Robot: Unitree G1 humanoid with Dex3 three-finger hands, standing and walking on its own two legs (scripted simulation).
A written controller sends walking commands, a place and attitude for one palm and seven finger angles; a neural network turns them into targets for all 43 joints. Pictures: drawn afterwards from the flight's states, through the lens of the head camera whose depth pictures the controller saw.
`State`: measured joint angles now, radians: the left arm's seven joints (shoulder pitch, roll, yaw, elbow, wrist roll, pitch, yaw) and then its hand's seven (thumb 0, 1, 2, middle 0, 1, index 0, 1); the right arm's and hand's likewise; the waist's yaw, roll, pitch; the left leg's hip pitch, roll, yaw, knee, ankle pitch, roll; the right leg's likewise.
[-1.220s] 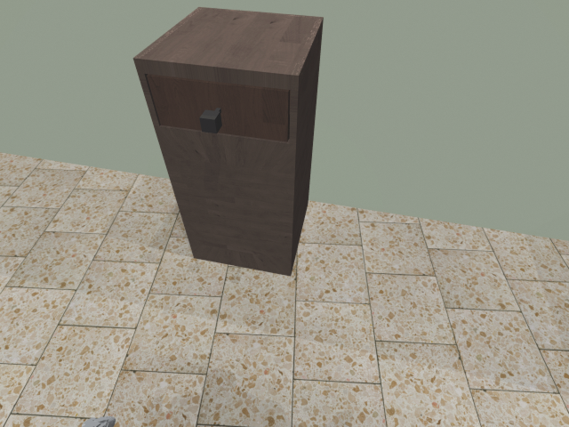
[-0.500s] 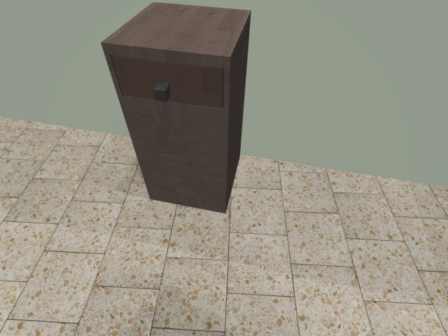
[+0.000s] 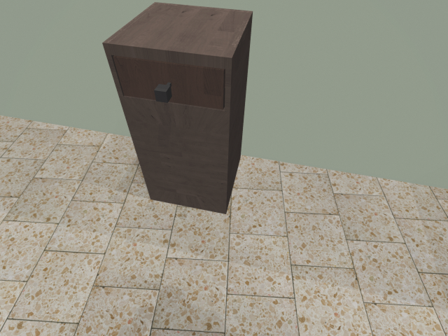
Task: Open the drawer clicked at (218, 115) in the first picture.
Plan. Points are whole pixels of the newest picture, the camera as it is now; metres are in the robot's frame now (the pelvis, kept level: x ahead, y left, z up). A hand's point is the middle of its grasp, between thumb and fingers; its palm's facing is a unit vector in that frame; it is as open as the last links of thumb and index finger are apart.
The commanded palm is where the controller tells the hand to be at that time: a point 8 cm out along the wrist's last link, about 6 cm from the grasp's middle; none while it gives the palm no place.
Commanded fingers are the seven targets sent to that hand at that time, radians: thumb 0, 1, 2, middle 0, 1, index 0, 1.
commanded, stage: look at it before walking up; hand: left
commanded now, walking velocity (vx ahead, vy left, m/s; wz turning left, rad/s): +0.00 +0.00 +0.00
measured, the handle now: (165, 90) +0.86 +0.25 -0.02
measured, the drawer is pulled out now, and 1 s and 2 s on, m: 0.00 0.00 0.00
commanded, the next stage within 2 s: turn to face it in 0.22 s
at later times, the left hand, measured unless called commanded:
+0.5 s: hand out of the picture +0.06 +0.23 -0.16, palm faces -0.02 -0.95 -0.30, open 7.4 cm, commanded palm none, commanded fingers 0.00 0.90 0.90 -0.20 -0.30 -0.20 -0.30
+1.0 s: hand out of the picture +0.05 +0.21 -0.18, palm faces +0.00 -0.99 -0.17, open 7.4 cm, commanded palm none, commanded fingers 0.00 0.90 0.90 -0.20 -0.30 -0.20 -0.30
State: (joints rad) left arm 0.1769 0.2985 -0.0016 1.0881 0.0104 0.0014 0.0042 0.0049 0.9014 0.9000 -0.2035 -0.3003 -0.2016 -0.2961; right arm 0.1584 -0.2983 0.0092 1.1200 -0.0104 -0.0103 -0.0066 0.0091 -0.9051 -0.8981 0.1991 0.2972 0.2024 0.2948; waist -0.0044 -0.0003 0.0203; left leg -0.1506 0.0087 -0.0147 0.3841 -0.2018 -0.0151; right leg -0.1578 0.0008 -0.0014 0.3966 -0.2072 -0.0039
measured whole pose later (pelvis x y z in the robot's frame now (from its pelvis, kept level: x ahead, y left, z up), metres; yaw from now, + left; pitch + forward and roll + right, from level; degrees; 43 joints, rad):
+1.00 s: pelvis +0.03 +0.03 -0.01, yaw -4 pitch +0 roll -1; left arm 0.33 0.17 0.04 1.04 0.03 0.00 0.00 0.00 0.90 0.90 -0.20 -0.30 -0.20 -0.30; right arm 0.35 -0.21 -0.04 1.11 -0.02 0.01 0.00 0.01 -0.91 -0.90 0.20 0.30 0.20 0.29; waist 0.01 -0.01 -0.03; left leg -0.32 0.02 0.06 0.76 -0.45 0.01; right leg -0.19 0.01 0.07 0.46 -0.28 -0.01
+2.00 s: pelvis +0.34 +0.16 -0.02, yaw -7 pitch -1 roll +0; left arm 0.31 0.11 0.05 1.03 0.02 0.03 0.03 0.00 0.91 0.90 -0.20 -0.30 -0.20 -0.30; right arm 0.18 -0.17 -0.05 1.00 -0.01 0.01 -0.04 0.01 -0.93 -0.90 0.19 0.30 0.20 0.29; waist 0.02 0.02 0.09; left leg -0.39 0.10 0.05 0.64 -0.13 -0.03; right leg -0.21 -0.01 -0.15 0.65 -0.41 -0.04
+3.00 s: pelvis +0.29 +0.15 -0.01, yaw -7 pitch -1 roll +2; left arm 0.31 0.19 0.05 1.10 0.02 0.04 0.02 0.01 0.91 0.90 -0.20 -0.30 -0.20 -0.30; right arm 0.17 -0.14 -0.01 1.02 -0.02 0.00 -0.03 0.01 -0.91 -0.90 0.20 0.30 0.20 0.29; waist 0.05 -0.05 0.02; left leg -0.18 -0.01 0.07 0.46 -0.27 0.01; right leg -0.29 -0.07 -0.05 0.70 -0.42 0.02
